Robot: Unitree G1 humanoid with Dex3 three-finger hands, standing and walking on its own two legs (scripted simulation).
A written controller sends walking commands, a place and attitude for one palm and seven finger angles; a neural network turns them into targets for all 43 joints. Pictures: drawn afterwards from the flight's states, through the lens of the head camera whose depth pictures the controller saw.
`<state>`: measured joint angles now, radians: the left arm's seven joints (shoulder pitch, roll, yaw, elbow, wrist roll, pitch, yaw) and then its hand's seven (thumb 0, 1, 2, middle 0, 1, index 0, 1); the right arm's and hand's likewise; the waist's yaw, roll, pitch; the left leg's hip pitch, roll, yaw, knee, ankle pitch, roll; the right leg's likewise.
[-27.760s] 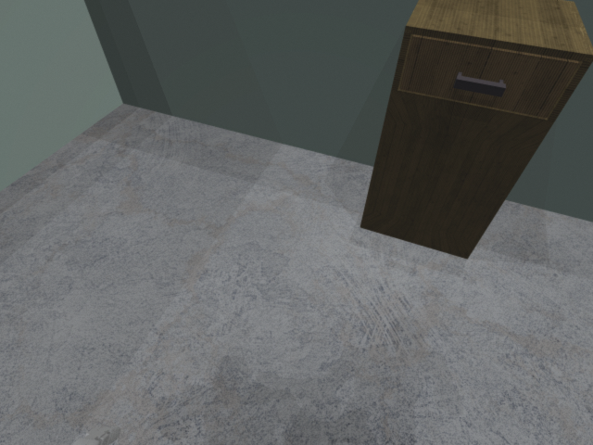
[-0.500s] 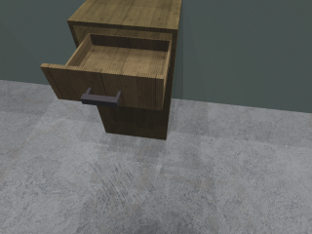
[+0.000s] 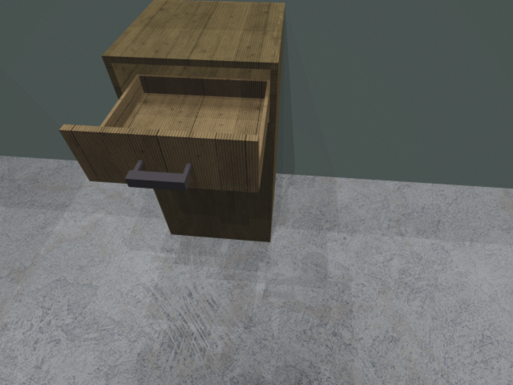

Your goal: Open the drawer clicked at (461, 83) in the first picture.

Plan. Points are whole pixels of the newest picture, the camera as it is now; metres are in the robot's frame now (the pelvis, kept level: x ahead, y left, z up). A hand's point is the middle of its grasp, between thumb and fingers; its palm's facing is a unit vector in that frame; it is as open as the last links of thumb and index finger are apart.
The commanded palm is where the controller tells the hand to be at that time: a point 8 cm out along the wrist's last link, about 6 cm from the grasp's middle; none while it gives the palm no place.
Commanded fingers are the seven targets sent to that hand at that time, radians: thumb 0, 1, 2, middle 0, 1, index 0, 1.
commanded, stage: let the arm hang, fingers relaxed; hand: left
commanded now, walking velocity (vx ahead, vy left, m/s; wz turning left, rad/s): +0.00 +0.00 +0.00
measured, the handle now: (160, 173) +0.53 +0.24 -0.01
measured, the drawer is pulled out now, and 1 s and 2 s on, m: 0.29 0.29 0.29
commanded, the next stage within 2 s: look to check the result in 0.08 s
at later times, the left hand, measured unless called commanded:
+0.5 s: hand out of the picture +0.02 +0.18 -0.17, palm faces +0.00 -0.97 -0.22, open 7.3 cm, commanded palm none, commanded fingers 0.00 0.90 0.90 -0.20 -0.30 -0.20 -0.30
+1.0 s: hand out of the picture +0.07 +0.20 -0.16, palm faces -0.01 -0.96 -0.27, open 7.3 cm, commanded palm none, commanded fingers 0.00 0.90 0.90 -0.20 -0.30 -0.20 -0.30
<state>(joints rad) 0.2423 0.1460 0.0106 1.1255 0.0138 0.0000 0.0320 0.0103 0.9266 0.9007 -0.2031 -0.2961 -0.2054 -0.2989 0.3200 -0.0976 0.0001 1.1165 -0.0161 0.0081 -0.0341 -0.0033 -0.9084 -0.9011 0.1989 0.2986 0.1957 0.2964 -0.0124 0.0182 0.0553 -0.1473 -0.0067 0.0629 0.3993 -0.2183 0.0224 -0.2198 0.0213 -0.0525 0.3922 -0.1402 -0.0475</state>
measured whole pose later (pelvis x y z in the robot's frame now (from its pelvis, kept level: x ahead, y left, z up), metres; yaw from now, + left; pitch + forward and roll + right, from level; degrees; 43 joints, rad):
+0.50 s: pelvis +0.01 +0.00 +0.00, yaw +0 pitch -2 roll +0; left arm 0.23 0.17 0.01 1.15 0.01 -0.01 0.03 0.00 0.91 0.90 -0.20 -0.30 -0.21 -0.30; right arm 0.27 -0.16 -0.01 1.13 -0.01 0.01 -0.04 0.00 -0.91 -0.90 0.20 0.30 0.20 0.30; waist -0.01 0.01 0.08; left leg -0.11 0.00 0.07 0.36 -0.22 0.02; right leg -0.18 0.03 -0.05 0.35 -0.13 -0.05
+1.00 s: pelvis +0.02 +0.00 +0.00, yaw +0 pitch -2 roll +0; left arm 0.17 0.22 0.01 1.14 0.01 -0.01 0.02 0.00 0.91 0.90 -0.20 -0.30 -0.21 -0.30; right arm 0.21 -0.20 -0.01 1.14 -0.01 0.00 -0.03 0.00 -0.91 -0.90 0.20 0.30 0.20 0.30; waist -0.01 0.02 0.08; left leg -0.08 0.00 0.07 0.32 -0.21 0.01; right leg -0.16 0.03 -0.04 0.32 -0.14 -0.05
